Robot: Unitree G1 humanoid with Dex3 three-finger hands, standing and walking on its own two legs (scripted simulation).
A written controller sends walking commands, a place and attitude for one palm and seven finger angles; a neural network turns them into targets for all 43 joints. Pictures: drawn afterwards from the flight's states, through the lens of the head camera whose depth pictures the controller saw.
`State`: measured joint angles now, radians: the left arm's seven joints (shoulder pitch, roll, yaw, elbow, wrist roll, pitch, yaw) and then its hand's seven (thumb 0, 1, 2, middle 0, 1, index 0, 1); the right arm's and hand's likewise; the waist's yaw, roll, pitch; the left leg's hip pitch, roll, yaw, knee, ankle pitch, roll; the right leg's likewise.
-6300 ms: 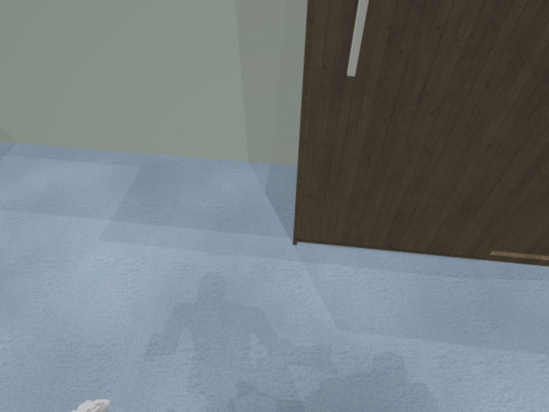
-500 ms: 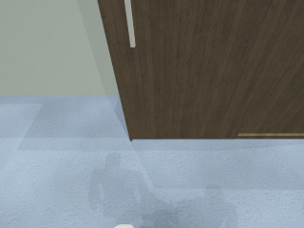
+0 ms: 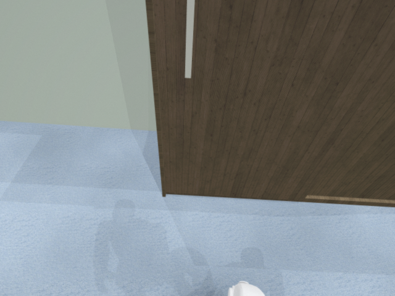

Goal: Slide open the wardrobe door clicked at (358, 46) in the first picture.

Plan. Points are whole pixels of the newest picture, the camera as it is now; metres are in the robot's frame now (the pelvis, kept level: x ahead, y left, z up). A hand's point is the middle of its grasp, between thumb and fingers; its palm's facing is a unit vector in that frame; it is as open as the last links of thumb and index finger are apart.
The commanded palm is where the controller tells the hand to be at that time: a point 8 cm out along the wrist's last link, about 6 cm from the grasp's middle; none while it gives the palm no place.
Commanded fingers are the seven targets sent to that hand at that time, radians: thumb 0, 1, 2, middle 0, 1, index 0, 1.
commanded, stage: take the last steps up to it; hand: left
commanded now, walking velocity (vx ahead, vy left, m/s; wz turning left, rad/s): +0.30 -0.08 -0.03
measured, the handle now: (190, 26) +0.75 +0.07 +0.21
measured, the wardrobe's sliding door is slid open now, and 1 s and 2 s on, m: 0.00 0.00 0.00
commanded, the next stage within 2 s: come to a stop and stand still in 0.54 s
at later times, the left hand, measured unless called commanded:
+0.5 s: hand (150, 273) +0.21 +0.12 -0.18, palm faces +0.05 -0.98 -0.21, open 7.2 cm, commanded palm none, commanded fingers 0.00 0.90 0.90 -0.20 -0.30 -0.20 -0.30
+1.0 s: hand (160, 241) +0.29 +0.11 -0.19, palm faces +0.04 -0.97 -0.23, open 7.4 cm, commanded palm none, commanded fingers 0.00 0.90 0.90 -0.20 -0.30 -0.20 -0.30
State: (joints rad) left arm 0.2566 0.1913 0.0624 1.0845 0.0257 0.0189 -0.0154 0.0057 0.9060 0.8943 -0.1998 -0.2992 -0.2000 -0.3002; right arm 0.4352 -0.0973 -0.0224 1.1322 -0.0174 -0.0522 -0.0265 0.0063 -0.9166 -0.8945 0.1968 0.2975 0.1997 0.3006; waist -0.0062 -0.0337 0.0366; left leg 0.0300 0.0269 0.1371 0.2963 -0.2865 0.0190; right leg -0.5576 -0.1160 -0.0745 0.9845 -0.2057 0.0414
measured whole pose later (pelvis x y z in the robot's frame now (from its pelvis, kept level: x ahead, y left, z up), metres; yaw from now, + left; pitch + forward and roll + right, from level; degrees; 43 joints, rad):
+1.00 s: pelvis +0.27 -0.08 -0.02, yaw +0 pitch -2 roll +1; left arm 0.24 0.16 0.04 1.04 0.03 0.01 0.03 0.00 0.90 0.89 -0.20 -0.30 -0.20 -0.30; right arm 0.16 -0.17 -0.07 1.04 -0.01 0.04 -0.02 0.00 -0.93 -0.89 0.20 0.30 0.20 0.30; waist 0.01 0.01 0.09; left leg -0.29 0.06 0.12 0.64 -0.34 -0.01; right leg -0.30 -0.06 -0.08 0.61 -0.26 0.00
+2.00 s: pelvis +0.24 -0.09 -0.01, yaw +0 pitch -1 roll +1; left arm 0.30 0.13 -0.01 1.12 0.01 -0.03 0.04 0.01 0.91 0.89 -0.20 -0.30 -0.20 -0.30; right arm 0.30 -0.16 0.01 1.09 -0.01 -0.02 -0.03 0.02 -0.92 -0.89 0.19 0.30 0.20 0.30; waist -0.01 0.03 0.02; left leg -0.15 0.04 0.05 0.48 -0.30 -0.03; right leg -0.18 0.01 -0.07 0.52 -0.32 -0.05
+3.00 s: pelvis +0.22 -0.09 +0.00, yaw +0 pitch -2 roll +1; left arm 0.25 0.18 0.00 1.10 0.01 -0.02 0.03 0.00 0.90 0.89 -0.20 -0.30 -0.20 -0.30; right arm 0.26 -0.17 0.01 1.12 -0.01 -0.02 -0.03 0.01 -0.91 -0.89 0.20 0.30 0.20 0.30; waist 0.01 0.00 0.04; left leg -0.14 0.04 0.06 0.41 -0.24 -0.03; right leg -0.16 0.01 -0.07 0.44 -0.25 -0.05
